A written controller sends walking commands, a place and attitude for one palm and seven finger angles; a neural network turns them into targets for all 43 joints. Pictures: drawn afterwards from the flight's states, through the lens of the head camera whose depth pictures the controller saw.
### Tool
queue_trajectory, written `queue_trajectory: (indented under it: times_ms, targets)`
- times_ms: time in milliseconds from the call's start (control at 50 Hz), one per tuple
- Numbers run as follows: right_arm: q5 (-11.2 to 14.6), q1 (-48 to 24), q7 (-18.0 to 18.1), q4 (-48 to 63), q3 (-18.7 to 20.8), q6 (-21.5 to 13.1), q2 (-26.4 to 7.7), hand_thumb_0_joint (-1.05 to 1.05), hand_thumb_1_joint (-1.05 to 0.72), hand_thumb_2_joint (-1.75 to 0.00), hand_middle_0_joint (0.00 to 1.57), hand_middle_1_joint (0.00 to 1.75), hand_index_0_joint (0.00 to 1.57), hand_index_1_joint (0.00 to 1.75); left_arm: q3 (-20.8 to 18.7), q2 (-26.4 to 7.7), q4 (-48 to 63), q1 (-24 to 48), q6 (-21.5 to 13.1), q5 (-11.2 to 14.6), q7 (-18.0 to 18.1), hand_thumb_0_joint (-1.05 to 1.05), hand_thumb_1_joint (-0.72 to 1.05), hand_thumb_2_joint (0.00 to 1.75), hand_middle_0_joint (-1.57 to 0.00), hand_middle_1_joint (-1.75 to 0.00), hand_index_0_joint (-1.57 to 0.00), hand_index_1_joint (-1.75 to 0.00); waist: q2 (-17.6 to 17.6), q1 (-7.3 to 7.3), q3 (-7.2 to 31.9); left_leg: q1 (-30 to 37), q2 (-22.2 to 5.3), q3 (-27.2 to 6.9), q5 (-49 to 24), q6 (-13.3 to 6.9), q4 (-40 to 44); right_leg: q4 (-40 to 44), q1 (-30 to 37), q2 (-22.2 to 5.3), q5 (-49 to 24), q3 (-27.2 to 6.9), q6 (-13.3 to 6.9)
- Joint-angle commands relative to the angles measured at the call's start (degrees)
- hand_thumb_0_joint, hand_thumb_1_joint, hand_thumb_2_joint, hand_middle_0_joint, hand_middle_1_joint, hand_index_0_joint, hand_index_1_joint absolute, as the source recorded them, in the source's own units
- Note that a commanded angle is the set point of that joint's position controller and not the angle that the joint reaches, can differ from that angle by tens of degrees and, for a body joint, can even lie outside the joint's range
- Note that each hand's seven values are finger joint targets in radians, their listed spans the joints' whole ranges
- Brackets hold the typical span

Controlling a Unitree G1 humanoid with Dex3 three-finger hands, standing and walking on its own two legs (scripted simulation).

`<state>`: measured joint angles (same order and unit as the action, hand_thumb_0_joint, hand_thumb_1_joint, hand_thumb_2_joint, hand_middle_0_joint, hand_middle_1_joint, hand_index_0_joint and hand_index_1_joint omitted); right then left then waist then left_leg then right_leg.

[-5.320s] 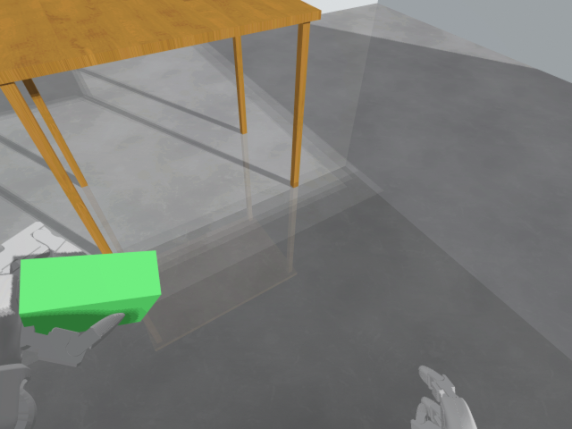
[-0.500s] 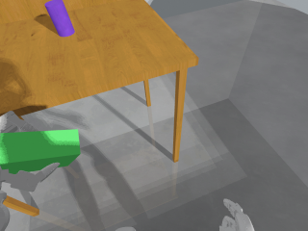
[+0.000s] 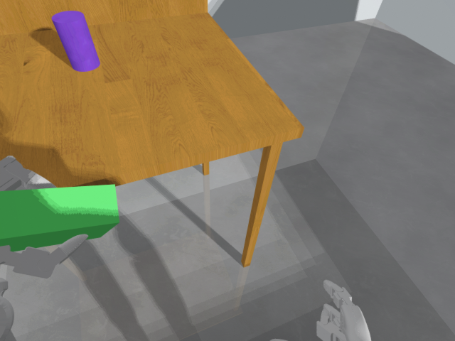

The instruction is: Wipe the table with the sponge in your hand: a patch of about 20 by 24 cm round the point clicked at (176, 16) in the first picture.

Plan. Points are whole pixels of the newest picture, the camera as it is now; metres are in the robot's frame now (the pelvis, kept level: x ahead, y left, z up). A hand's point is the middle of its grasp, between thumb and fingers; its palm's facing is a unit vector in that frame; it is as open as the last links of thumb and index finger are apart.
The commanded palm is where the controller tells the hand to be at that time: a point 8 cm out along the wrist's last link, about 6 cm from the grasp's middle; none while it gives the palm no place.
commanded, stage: take the last steps up to it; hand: left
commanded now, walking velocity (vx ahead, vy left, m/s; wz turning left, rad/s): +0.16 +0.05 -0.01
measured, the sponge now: (75, 217) +0.24 +0.22 +0.16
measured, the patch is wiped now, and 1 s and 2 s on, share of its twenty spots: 0.00 0.00 0.00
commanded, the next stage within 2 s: come to a stop and stand still in 0.14 s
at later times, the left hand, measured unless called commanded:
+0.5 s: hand (71, 192) +0.27 +0.23 +0.17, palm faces +0.39 -0.81 -0.44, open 9.2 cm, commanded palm +0.21 +0.28 +0.18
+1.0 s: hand (81, 225) +0.22 +0.20 +0.17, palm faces +0.37 -0.82 -0.43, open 9.2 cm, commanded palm +0.17 +0.24 +0.18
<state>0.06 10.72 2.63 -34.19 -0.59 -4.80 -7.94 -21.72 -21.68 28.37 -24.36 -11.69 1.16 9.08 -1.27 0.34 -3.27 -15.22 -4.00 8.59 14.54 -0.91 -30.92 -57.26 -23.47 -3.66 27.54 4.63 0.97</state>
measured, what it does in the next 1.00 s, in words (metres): steps on the spot: right foot, then left foot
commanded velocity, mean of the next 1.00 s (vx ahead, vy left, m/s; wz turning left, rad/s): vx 0.00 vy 0.00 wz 0.00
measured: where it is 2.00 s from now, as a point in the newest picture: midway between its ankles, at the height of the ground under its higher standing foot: outside the picture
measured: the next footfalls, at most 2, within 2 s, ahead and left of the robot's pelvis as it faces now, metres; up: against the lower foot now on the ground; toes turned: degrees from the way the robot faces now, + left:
right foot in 0.16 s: +0.12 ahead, -0.12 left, +0.00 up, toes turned -9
left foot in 0.50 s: +0.13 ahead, +0.11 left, +0.00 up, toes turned +7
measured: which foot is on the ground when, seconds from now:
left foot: down 0.00-0.18, up 0.20-0.48, down 0.50-0.92, up 0.94-1.00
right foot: up 0.00-0.14, down 0.16-0.54, up 0.56-0.86, down 0.88-1.00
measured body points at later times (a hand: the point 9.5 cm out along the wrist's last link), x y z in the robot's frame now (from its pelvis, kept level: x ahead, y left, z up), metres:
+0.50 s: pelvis +0.06 -0.01 +0.00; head +0.09 +0.00 +0.45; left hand +0.24 +0.27 +0.19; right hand +0.24 -0.27 -0.08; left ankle +0.09 +0.11 -0.73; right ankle +0.08 -0.12 -0.73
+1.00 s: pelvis +0.01 -0.04 +0.00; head +0.03 -0.05 +0.45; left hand +0.20 +0.24 +0.19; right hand +0.18 -0.25 -0.10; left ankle +0.06 +0.10 -0.72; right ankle +0.00 -0.12 -0.73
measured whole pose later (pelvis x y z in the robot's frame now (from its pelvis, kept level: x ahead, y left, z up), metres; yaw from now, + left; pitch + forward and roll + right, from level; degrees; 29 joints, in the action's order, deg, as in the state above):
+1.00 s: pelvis +0.01 -0.04 +0.00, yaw -1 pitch -1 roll +0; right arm 0.0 10.8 1.9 -34.8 -2.0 -2.5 -10.2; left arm -19.1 -20.0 28.6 -28.2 -7.5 2.9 8.0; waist 2.6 -0.5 -3.1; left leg -21.9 -3.4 1.8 18.6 1.9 -39.2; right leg -27.7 -11.2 1.1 15.7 5.8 -3.2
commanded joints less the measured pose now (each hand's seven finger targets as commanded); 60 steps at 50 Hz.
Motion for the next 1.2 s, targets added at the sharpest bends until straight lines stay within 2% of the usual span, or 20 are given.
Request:
queue_trajectory:
  times_ms: [0, 100, 120, 160, 180, 200, 240, 280, 380, 460, 520, 540, 620, 820, 860, 900, 920, 1040, 1100, 1180]
  targets:
    - [0.14, -2.31, 0.50, 7.56, 3.32, -3.65, -9.56, 0.00, -0.90, -0.90, 0.20, 0.30, 0.20, 0.30, -5.90, -8.08, 17.32, -2.36, -4.68, 0.84, 0.98, 0.00, 0.10, 1.30, -1.20, -1.60, -1.20, -1.60, 16.13, -0.39, 8.76, 6.67, -11.96, -9.60, -18.11, -7.95, 12.19, 10.36, 0.02, 0.36, -5.34, 3.46, 0.86]
    - [0.36, -2.94, 1.84, 6.64, 2.82, -2.79, -9.53, 0.00, -0.90, -0.90, 0.20, 0.30, 0.20, 0.30, -5.85, -7.80, 8.46, 1.44, -3.39, 0.67, 0.96, 0.00, 0.10, 1.30, -1.20, -1.60, -1.20, -1.60, 10.35, -0.32, 7.54, 0.64, -10.37, -5.97, -5.60, -4.14, 4.82, 28.50, 13.16, 2.26, -11.51, 6.25, 0.72]
    - [0.49, -3.11, 1.97, 6.41, 2.93, -2.30, -9.02, 0.00, -0.90, -0.90, 0.20, 0.30, 0.20, 0.30, -5.47, -8.01, 7.11, 2.80, -3.30, 0.33, 0.86, 0.00, 0.10, 1.30, -1.20, -1.60, -1.20, -1.60, 5.01, -0.39, 7.88, -2.17, -7.91, -3.88, -0.65, -2.76, -2.12, 33.13, 16.77, -0.56, -14.11, 2.01, -0.51]
    - [0.41, -4.18, 1.53, 7.68, 2.11, -1.93, -7.23, 0.00, -0.90, -0.90, 0.20, 0.30, 0.20, 0.30, -6.33, -9.72, 4.59, 3.20, -2.55, 0.29, 1.04, 0.00, 0.10, 1.30, -1.20, -1.60, -1.20, -1.60, -15.41, -0.99, 7.54, -19.35, 2.80, -2.03, 18.13, 1.21, -26.13, 40.81, 22.60, -19.97, -23.00, -28.98, -10.33]
    - [0.32, -3.76, 1.15, 6.59, 2.99, -1.75, -8.80, 0.00, -0.90, -0.90, 0.20, 0.30, 0.20, 0.30, -5.45, -8.90, 3.97, 3.42, -2.51, 1.04, 0.58, 0.00, 0.10, 1.30, -1.20, -1.60, -1.20, -1.60, -16.20, -1.15, 7.35, -19.39, 1.38, -7.26, 16.77, 1.66, -33.48, 42.33, 20.40, -21.04, -19.83, -29.45, -10.74]
    - [0.39, -4.52, 0.89, 6.52, 2.44, -1.28, -8.36, 0.00, -0.90, -0.90, 0.20, 0.30, 0.20, 0.30, -6.30, -9.92, 5.13, 2.94, -2.80, 0.93, 0.52, 0.00, 0.10, 1.30, -1.20, -1.60, -1.20, -1.60, -13.81, -0.76, 6.09, -21.30, 0.35, -9.22, 13.58, 2.14, -37.18, 41.43, 19.89, -20.94, -20.76, -27.38, -11.38]
    - [0.11, -5.63, 0.72, 5.94, 1.60, -0.22, -7.96, 0.00, -0.90, -0.90, 0.20, 0.30, 0.20, 0.30, -6.41, -9.39, 8.61, 1.67, -4.08, 0.45, 0.47, 0.00, 0.10, 1.30, -1.20, -1.60, -1.20, -1.60, -6.24, -0.35, 5.87, -18.67, -0.82, -8.87, 8.84, 3.14, -36.53, 39.02, 17.15, -17.19, -33.47, -14.00, -9.64]
    - [0.01, -6.36, 1.08, 6.75, 1.72, -0.01, -7.65, 0.00, -0.90, -0.90, 0.20, 0.30, 0.20, 0.30, -6.74, -9.90, 12.52, 1.67, -4.84, 0.22, 1.02, 0.00, 0.10, 1.30, -1.20, -1.60, -1.20, -1.60, -4.97, -0.07, 8.71, -12.45, -0.77, -6.73, 7.72, 3.14, -26.72, 36.39, 16.66, -15.60, -42.72, -6.95, -8.22]
    - [-0.42, -5.22, 1.59, 9.51, 2.35, -0.08, -7.48, 0.00, -0.90, -0.90, 0.20, 0.30, 0.20, 0.30, -8.35, -9.77, 15.54, -5.20, -3.99, 0.59, 2.64, 0.00, 0.10, 1.30, -1.20, -1.60, -1.20, -1.60, -5.78, -1.69, 11.77, -6.43, 1.94, -2.66, 4.96, 3.00, -8.19, 32.79, 21.19, -14.32, -50.01, -6.01, -7.99]
    - [0.00, -2.85, 2.16, 9.92, 3.65, 0.89, -8.93, 0.00, -0.90, -0.90, 0.20, 0.30, 0.20, 0.30, -6.75, -8.67, 16.48, -3.16, -3.06, 1.02, 2.64, 0.00, 0.10, 1.30, -1.20, -1.60, -1.20, -1.60, -2.09, 0.48, 12.05, 5.63, 0.13, -4.41, -10.31, 2.65, 6.07, 27.38, 15.76, -10.24, -37.73, -3.58, -3.71]
    - [-0.25, -3.01, 2.05, 10.60, 3.41, -0.05, -10.17, 0.00, -0.90, -0.90, 0.20, 0.30, 0.20, 0.30, -7.34, -9.85, 16.40, -2.03, -4.04, 0.92, 1.74, 0.00, 0.10, 1.30, -1.20, -1.60, -1.20, -1.60, 18.45, -0.86, 9.97, 7.24, -15.42, -21.54, -35.57, -4.90, 12.86, 13.70, 4.26, 1.43, 1.98, -0.34, 0.84]
    - [-1.05, -3.14, 1.67, 9.98, 3.36, -0.72, -10.19, 0.00, -0.90, -0.90, 0.20, 0.30, 0.20, 0.30, -6.01, -9.31, 16.56, -0.63, -4.51, 0.31, 1.34, 0.00, 0.10, 1.30, -1.20, -1.60, -1.20, -1.60, 19.99, -0.45, 8.78, 5.04, -17.34, -23.62, -33.60, -6.33, 14.59, 6.76, 3.49, 1.60, 5.22, -2.32, 0.27]
    - [-0.38, -1.49, -0.34, 9.02, 3.88, -2.67, -10.66, 0.00, -0.90, -0.90, 0.20, 0.30, 0.20, 0.30, -2.54, -6.21, 17.62, -0.08, -3.35, 0.30, 0.70, 0.00, 0.10, 1.30, -1.20, -1.60, -1.20, -1.60, 14.32, -0.31, 11.38, 12.17, -13.59, -14.53, -35.76, -4.77, 10.52, 8.97, 1.63, 2.84, -2.09, -1.48, 0.54]
    - [-0.34, -3.10, -0.02, 9.01, 2.05, -2.18, -9.51, 0.00, -0.90, -0.90, 0.20, 0.30, 0.20, 0.30, -4.46, -8.03, 15.09, 0.42, -0.37, 1.91, 0.77, 0.00, 0.10, 1.30, -1.20, -1.60, -1.20, -1.60, 14.27, 0.01, 10.21, 3.35, -10.57, -11.35, -8.50, -2.68, 13.71, 33.86, 16.60, 4.47, -8.24, 2.01, 0.45]
    - [-0.21, -3.43, 0.04, 9.56, 2.02, -1.29, -8.51, 0.00, -0.90, -0.90, 0.20, 0.30, 0.20, 0.30, -5.42, -9.46, 14.59, 0.92, -0.33, 1.47, 0.78, 0.00, 0.10, 1.30, -1.20, -1.60, -1.20, -1.60, 7.87, 0.69, 10.51, -1.02, -5.99, -7.22, -1.24, 0.59, 6.03, 40.10, 19.96, -0.60, -14.61, -3.37, -1.87]
    - [0.43, -3.27, 0.16, 9.43, 1.69, -0.78, -7.30, 0.00, -0.90, -0.90, 0.20, 0.30, 0.20, 0.30, -4.88, -8.58, 10.38, -0.82, 0.80, 2.43, 0.46, 0.00, 0.10, 1.30, -1.20, -1.60, -1.20, -1.60, -7.71, -0.04, 8.73, -3.59, 0.88, -4.79, 5.82, 3.22, -5.33, 42.61, 12.66, -10.21, -16.11, -15.06, -6.39]
    - [0.63, -4.54, 0.26, 9.49, 2.03, -0.66, -8.02, 0.00, -0.90, -0.90, 0.20, 0.30, 0.20, 0.30, -4.83, -8.66, 9.88, -1.81, 1.53, 2.69, 0.24, 0.00, 0.10, 1.30, -1.20, -1.60, -1.20, -1.60, -11.01, -0.91, 5.85, -5.61, 1.78, -6.86, 7.99, 2.89, -12.31, 43.60, 9.20, -12.49, -16.77, -17.70, -8.22]
    - [0.14, -5.58, 1.93, 8.50, 1.05, -0.66, -7.72, 0.00, -0.90, -0.90, 0.20, 0.30, 0.20, 0.30, -6.00, -9.47, 12.03, 0.16, -0.87, 1.52, 1.17, 0.00, 0.10, 1.30, -1.20, -1.60, -1.20, -1.60, -4.58, -1.13, 8.49, -7.39, 2.07, -5.75, 6.64, 2.72, -9.13, 35.36, 19.49, -10.88, -45.41, -9.35, -8.55]
    - [-0.03, -3.53, 2.25, 8.38, 1.70, -0.41, -8.67, 0.00, -0.90, -0.90, 0.20, 0.30, 0.20, 0.30, -5.87, -8.97, 11.40, -1.30, -1.26, 1.63, 1.19, 0.00, 0.10, 1.30, -1.20, -1.60, -1.20, -1.60, -2.38, -0.62, 9.25, 0.56, 2.07, -5.76, -1.96, 2.11, 3.56, 33.83, 18.19, -8.36, -38.21, -8.41, -5.74]
    - [-0.11, -3.96, 2.37, 9.47, 2.06, -0.31, -10.22, 0.00, -0.90, -0.90, 0.20, 0.30, 0.20, 0.30, -4.55, -8.55, 14.18, -1.58, -2.28, 1.33, 1.14, 0.00, 0.10, 1.30, -1.20, -1.60, -1.20, -1.60, 12.81, -1.15, 8.76, 5.31, -8.84, -16.05, -20.74, -1.75, 10.57, 29.20, 11.86, 0.15, -18.14, -3.84, -0.63]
